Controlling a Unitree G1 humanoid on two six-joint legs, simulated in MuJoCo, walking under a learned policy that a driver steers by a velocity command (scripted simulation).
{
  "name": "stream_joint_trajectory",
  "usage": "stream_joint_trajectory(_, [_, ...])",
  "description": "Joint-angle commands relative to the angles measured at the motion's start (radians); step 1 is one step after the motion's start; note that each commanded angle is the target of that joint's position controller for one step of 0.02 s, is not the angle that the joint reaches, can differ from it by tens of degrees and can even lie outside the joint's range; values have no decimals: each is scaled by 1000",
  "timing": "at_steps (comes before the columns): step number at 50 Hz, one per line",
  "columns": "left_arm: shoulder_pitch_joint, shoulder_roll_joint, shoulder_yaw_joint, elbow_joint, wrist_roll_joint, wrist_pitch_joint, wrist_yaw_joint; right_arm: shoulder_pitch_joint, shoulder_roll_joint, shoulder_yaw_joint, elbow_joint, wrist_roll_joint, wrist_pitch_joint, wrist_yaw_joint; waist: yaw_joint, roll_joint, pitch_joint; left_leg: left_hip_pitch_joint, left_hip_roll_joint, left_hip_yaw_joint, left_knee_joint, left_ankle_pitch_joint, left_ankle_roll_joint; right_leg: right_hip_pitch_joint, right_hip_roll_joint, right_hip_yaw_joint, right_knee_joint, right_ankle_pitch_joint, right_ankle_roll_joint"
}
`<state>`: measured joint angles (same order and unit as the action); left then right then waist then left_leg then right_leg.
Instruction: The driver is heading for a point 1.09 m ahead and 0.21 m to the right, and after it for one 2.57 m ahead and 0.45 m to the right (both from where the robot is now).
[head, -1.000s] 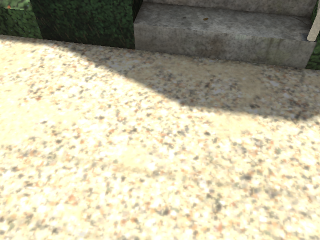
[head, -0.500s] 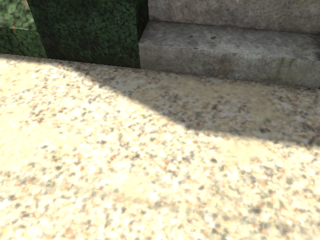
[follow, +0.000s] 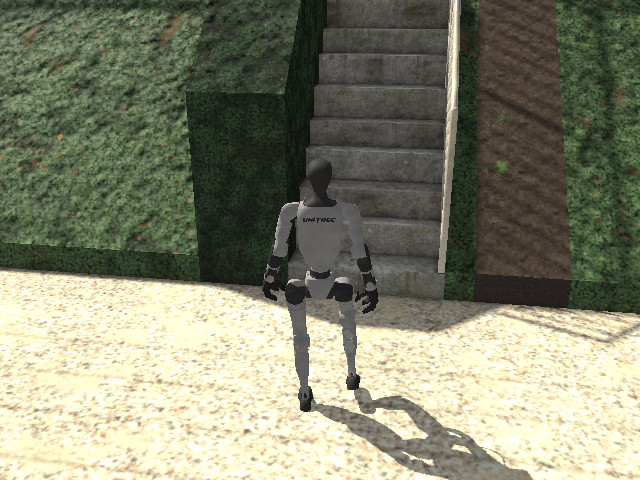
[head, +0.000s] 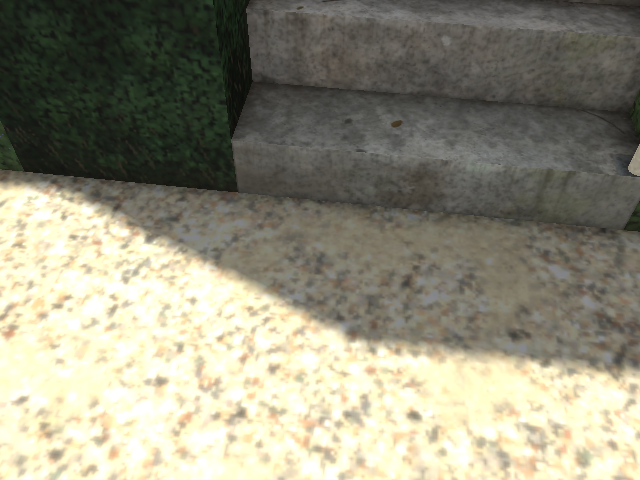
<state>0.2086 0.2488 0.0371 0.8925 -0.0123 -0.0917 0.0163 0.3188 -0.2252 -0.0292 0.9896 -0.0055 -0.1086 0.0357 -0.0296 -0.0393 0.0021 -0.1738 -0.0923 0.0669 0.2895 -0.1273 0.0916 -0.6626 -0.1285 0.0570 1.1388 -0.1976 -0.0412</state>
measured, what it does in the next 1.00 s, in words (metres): walks ahead: right foot, then left foot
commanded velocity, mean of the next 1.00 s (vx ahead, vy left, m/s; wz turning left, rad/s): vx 0.39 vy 0.00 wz -0.02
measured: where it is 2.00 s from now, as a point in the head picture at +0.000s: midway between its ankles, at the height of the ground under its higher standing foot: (374, 462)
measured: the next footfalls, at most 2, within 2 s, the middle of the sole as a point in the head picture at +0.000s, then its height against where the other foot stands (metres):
right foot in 0.30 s outside the picture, level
left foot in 0.80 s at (300, 438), level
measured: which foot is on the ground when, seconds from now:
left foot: down 0.00-0.32, up 0.34-0.78, down 0.80-1.00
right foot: up 0.00-0.28, down 0.30-0.82, up 0.84-1.00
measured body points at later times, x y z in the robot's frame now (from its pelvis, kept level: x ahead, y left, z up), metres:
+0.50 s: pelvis +0.28 -0.08 +0.00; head +0.29 -0.10 +0.45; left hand +0.33 +0.18 -0.12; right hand +0.37 -0.35 -0.14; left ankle +0.28 +0.08 -0.66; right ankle +0.30 -0.16 -0.74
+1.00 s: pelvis +0.47 -0.04 -0.01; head +0.50 -0.02 +0.44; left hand +0.53 +0.22 -0.16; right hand +0.60 -0.28 -0.14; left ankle +0.57 +0.05 -0.74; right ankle +0.43 -0.18 -0.69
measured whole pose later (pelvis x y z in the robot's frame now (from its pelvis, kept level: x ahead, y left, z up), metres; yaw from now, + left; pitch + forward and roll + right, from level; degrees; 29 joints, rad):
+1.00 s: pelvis +0.47 -0.04 -0.01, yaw -1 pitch +2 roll +0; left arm 0.24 0.24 0.04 0.97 -0.01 -0.01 0.04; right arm 0.11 -0.21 -0.03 0.93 -0.03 -0.06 0.00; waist 0.01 -0.04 0.03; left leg -0.40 -0.02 0.07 0.44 -0.08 0.07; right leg -0.42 -0.04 0.04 0.98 -0.51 0.04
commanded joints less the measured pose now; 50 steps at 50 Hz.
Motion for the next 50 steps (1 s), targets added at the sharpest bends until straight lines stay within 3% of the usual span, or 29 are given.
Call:
stream_joint_trajectory(1, [34, 46, 14, -42, 13, 3, 7, -40, -132, -21, -54, 1, -18, -20, 46, 77, 55, -105, 278, -206, -206, 72, 171, -22, -42, 1, -140, 160, 28])
stream_joint_trajectory(5, [-128, 29, 6, -85, 3, -9, -6, 41, -160, -26, -38, 17, -5, -35, -12, 77, 54, -16, 264, -160, -189, 86, 127, 9, 4, -37, -430, 304, 36])
stream_joint_trajectory(10, [-249, 43, 3, -134, -10, -18, -37, 113, -170, -32, -5, 27, 16, -38, -48, 91, 82, 145, 327, -178, -118, 59, 113, 8, 33, -43, -581, 216, 17])
stream_joint_trajectory(12, [-226, 65, 10, -140, -10, -27, -47, 104, -182, -38, -3, 27, 27, -40, -21, 104, 68, 189, 351, -192, -63, 110, 97, 66, 49, -52, -622, 134, -12])
stream_joint_trajectory(13, [-171, 84, 19, -129, -9, -31, -48, 84, -189, -40, -7, 27, 33, -41, 16, 115, 39, 190, 344, -182, 0, 228, 84, 154, 74, -74, -643, 106, -28])
stream_joint_trajectory(14, [-43, 119, 41, -90, -7, -33, -45, 66, -177, -35, -13, 22, 38, -40, 82, 107, -34, 171, 296, -141, 153, 392, 61, 322, 108, -100, -664, 98, -53])
stream_joint_trajectory(15, [162, 191, 68, -39, -1, -35, -37, 57, -138, -18, -34, 8, 38, -40, 159, 53, -179, 28, 235, -85, 425, 359, 26, 617, 21, -3, -637, 122, -109])
stream_joint_trajectory(16, [295, 307, 97, -12, 15, -27, -35, 160, -22, 18, -52, 4, 16, -30, 143, -199, -326, -398, 64, -11, 837, -23, -56, 1026, -230, 432, -696, 13, -266])
stream_joint_trajectory(17, [310, 228, 75, -8, 13, -26, -39, 161, -58, 13, -36, 20, -12, -25, 148, -222, -390, -545, 43, -167, 1002, -419, -46, 1071, -283, 689, -835, -69, -302])
stream_joint_trajectory(18, [217, 166, 54, -23, 7, -28, -39, 68, -155, -13, -62, 47, -26, -21, 129, -150, -239, -629, 107, -186, 1062, -361, -23, 947, -250, 549, -842, -71, -243])
stream_joint_trajectory(19, [116, 129, 40, -48, 5, -26, -39, 1, -163, -16, -81, 49, -28, -25, 99, -77, -154, -609, 165, -156, 1030, -262, -16, 799, -210, 399, -859, 5, -208])
stream_joint_trajectory(20, [49, 97, 29, -59, 9, -24, -44, -34, -149, -19, -85, 35, -22, -31, 71, -21, -88, -569, 199, -139, 964, -190, -21, 666, -165, 299, -898, 75, -191])
stream_joint_trajectory(22, [18, 64, 20, -49, 18, -28, -53, -6, -110, -24, -78, 23, 8, -37, 20, -46, -43, -460, 234, -135, 876, -113, -31, 526, -102, 181, -962, 142, -169])
stream_joint_trajectory(24, [56, 85, 26, -23, 17, -33, -50, 5, -85, -24, -77, 20, 26, -40, 4, -34, -22, -460, 235, -121, 834, -70, -46, 495, -87, 118, -990, 244, -184])
stream_joint_trajectory(29, [135, 113, 32, 16, 14, -21, -23, -175, -77, -29, -139, 10, 26, -38, 38, -18, 24, -565, 232, -111, 563, 144, -72, 547, -74, 40, -1018, 311, -171])
stream_joint_trajectory(32, [154, 120, 28, 32, 14, -11, -12, -271, -55, -19, -163, 8, 18, -30, 61, -20, 50, -454, 177, -58, 364, 243, -73, 517, -32, -44, -987, 484, -137])
stream_joint_trajectory(34, [190, 126, 27, 55, 11, -2, -9, -312, -51, -16, -173, 9, 17, -23, 78, -32, 41, -404, 150, -46, 307, 263, -70, 551, -41, -52, -948, 533, -130])
stream_joint_trajectory(36, [189, 122, 27, 70, 7, 8, -4, -323, -63, -17, -180, 10, 15, -14, 72, -46, 33, -390, 141, -63, 260, 235, -50, 613, -64, -40, -890, 568, -121])
stream_joint_trajectory(38, [157, 132, 32, 75, 4, 17, 2, -274, -102, -28, -171, 3, 8, -9, 34, -59, -2, -328, 125, -74, 216, 176, -21, 668, -82, -14, -809, 610, -98])
stream_joint_trajectory(39, [128, 137, 34, 71, 0, 21, 5, -200, -123, -39, -145, -4, 3, -10, -9, -54, -41, -230, 103, -58, 165, 207, -3, 676, -60, -20, -728, 650, -78])
stream_joint_trajectory(40, [141, 127, 31, 69, 6, 23, 4, -107, -165, -55, -109, -11, -2, -15, -37, -10, -105, -80, 108, -55, 123, 403, 15, 658, 3, -44, -593, 622, -45])
stream_joint_trajectory(41, [195, 85, 16, 57, 29, 18, 2, -11, -227, -65, -90, -31, -3, -21, -29, 102, -241, 218, 267, -197, 231, 850, 78, 472, 78, -74, -360, 314, -2])
stream_joint_trajectory(42, [359, -34, -22, 101, 25, 15, -9, 17, -205, -51, -79, -32, 11, -23, 17, 315, -388, 480, 500, -454, 241, 1035, 270, 221, 181, -58, -53, -396, 55])
stream_joint_trajectory(43, [351, 40, -5, 123, 7, 18, -14, 27, -140, -35, -80, -8, 23, -16, -10, 228, -432, 426, 483, -516, 188, 841, 279, 196, 164, 56, 59, -515, 66])
stream_joint_trajectory(44, [256, 90, 10, 97, -12, 26, -12, -58, -135, -32, -95, 6, 28, -16, -2, 172, -309, 297, 447, -448, 135, 626, 236, 135, 126, 46, 84, -472, 70])
stream_joint_trajectory(45, [184, 93, 15, 83, -15, 41, 0, -147, -118, -25, -115, 4, 31, -22, 14, 101, -212, 163, 413, -389, 87, 447, 193, 123, 90, 28, 56, -411, 77])
stream_joint_trajectory(46, [146, 90, 22, 78, -8, 61, 13, -209, -95, -16, -124, -4, 31, -27, 35, 80, -145, 25, 389, -336, 37, 325, 166, 158, 61, 28, -4, -362, 83])
stream_joint_trajectory(48, [164, 50, 20, 79, 0, 95, 31, -264, -101, -19, -118, -28, 35, -33, 76, 148, -97, -158, 334, -239, -33, 171, 130, 294, 52, 2, -145, -293, 88])
stream_joint_trajectory(50, [161, 53, 26, 67, 4, 108, 42, -257, -142, -34, -117, -31, 43, -50, 73, 170, -99, -181, 336, -197, -49, 146, 150, 315, 72, -33, -189, -277, 86])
